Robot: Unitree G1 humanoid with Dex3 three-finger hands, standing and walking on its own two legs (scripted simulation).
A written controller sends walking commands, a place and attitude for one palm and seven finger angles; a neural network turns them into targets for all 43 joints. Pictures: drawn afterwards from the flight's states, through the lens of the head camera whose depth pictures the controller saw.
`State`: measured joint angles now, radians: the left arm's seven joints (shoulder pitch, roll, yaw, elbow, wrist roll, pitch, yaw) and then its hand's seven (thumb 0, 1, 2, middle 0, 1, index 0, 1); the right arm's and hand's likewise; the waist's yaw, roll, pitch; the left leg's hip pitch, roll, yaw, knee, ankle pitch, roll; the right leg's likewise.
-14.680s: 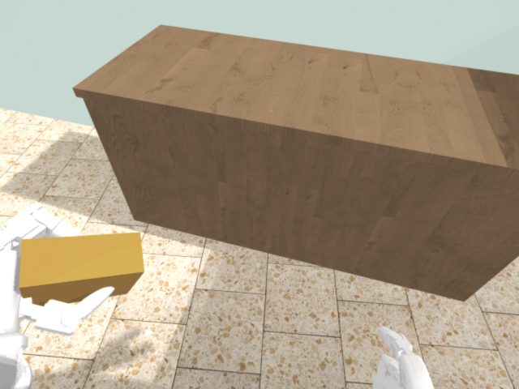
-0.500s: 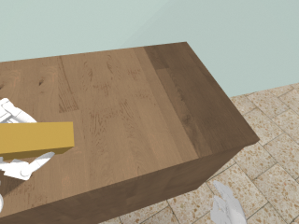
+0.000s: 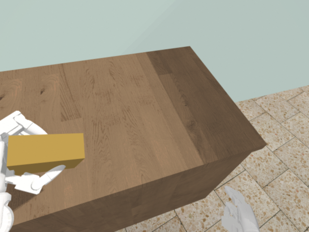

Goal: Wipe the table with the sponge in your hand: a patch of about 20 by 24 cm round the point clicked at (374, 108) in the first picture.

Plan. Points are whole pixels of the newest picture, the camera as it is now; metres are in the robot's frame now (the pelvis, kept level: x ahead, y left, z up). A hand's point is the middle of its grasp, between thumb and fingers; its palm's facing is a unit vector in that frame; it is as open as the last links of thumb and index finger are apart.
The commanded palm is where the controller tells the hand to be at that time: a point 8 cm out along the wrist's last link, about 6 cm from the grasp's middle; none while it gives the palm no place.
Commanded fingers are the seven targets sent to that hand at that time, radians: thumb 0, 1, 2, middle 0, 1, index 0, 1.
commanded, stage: look again from close up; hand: left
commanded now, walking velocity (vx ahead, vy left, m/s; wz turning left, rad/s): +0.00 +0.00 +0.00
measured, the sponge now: (57, 153) +0.23 +0.22 +0.13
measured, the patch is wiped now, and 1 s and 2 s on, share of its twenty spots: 0.00 0.00 0.00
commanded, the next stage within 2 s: turn the palm down, sponge in hand in 0.32 s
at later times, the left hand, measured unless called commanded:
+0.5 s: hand (25, 136) +0.24 +0.26 +0.18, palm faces +0.38 -0.75 -0.54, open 9.3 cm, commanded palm +0.16 +0.28 +0.18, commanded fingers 0.00 0.10 1.30 -1.20 -1.60 -1.20 -1.60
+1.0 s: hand (40, 158) +0.21 +0.23 +0.16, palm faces +0.35 -0.56 -0.75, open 9.3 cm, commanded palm +0.17 +0.25 +0.19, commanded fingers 0.00 0.10 1.30 -1.20 -1.60 -1.20 -1.60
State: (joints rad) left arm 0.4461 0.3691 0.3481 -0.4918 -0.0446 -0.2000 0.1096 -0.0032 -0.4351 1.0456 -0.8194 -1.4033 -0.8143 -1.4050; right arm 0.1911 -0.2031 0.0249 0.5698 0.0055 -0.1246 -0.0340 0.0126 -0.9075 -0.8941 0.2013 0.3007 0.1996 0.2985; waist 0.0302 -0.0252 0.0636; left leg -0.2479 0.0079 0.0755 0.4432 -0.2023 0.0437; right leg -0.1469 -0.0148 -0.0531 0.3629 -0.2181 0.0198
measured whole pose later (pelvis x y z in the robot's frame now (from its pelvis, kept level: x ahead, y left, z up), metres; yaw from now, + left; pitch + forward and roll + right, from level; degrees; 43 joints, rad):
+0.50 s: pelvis -0.01 -0.01 +0.00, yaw +2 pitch +0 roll -1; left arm 0.20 0.53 0.37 -0.39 0.04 -0.14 0.04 0.00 -0.44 1.05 -0.82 -1.40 -0.82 -1.40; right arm 0.21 -0.22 0.03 0.57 -0.02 -0.13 -0.04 0.01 -0.91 -0.89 0.20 0.30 0.20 0.30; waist 0.07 -0.02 0.08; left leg -0.27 0.00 0.05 0.48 -0.20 0.03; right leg -0.18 -0.02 -0.07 0.45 -0.26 0.00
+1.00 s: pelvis -0.03 -0.07 -0.01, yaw +2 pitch -4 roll +1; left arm 0.11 0.56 0.29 -0.20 0.21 0.14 -0.01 0.00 -0.44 1.05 -0.82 -1.40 -0.82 -1.41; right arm 0.12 -0.26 0.05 0.64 0.02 -0.08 -0.10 0.01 -0.91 -0.89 0.20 0.30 0.20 0.30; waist 0.10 0.09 0.04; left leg -0.28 0.04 -0.01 0.55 -0.21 -0.02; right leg -0.22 0.03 -0.11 0.57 -0.30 -0.07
